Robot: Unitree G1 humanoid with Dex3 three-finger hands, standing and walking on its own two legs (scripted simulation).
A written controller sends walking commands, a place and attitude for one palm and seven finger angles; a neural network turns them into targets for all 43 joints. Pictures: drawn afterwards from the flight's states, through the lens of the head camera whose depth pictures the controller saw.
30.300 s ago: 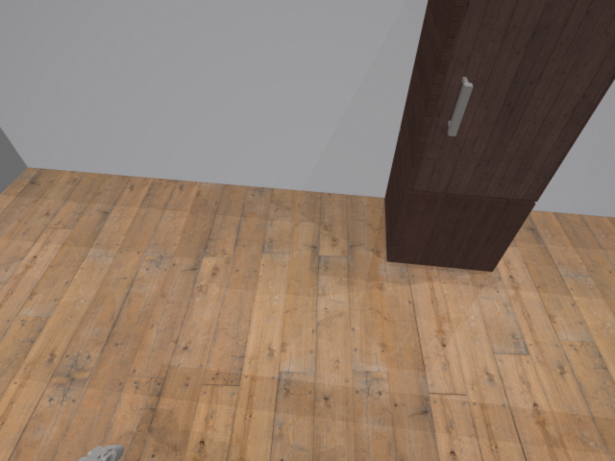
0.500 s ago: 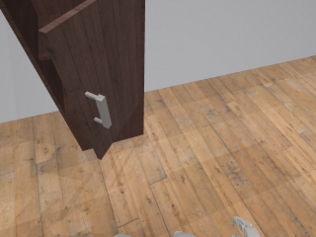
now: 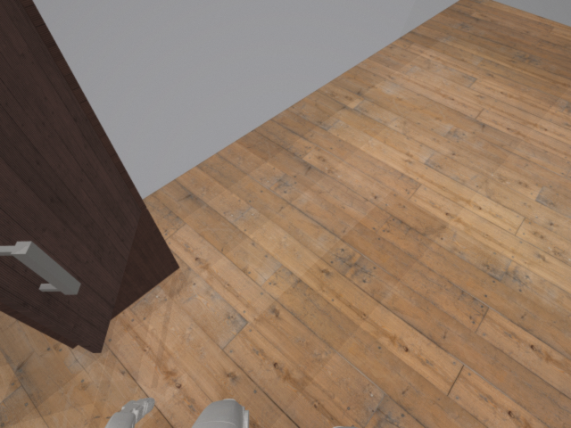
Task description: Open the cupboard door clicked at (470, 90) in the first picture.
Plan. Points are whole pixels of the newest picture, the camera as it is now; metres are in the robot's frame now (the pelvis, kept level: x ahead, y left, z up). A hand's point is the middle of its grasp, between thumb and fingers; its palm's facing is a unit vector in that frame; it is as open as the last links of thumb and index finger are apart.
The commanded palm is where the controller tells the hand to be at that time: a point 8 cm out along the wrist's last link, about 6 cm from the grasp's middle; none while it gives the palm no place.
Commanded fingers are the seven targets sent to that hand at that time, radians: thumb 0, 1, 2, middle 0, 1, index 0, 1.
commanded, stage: walk to a spot facing it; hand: left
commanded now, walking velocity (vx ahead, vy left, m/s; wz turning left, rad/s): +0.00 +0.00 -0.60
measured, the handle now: (37, 270) +0.33 +0.40 -0.02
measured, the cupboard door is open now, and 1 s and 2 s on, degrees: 46 46 46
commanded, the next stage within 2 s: turn to face it in 2.00 s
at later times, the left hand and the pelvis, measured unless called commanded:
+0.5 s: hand (193, 398) +0.18 +0.16 -0.16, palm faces -0.33 -0.92 -0.22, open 7.4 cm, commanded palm none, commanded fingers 0.00 0.90 0.90 -0.20 -0.30 -0.20 -0.30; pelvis +0.03 +0.00 +0.00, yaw -19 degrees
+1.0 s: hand (237, 320) +0.32 +0.11 -0.19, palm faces -0.51 -0.85 -0.16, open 7.4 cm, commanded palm none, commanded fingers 0.00 0.90 0.90 -0.20 -0.30 -0.20 -0.30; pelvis +0.21 -0.05 -0.01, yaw -35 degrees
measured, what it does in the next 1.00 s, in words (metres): walks ahead, turning right: left foot, then right foot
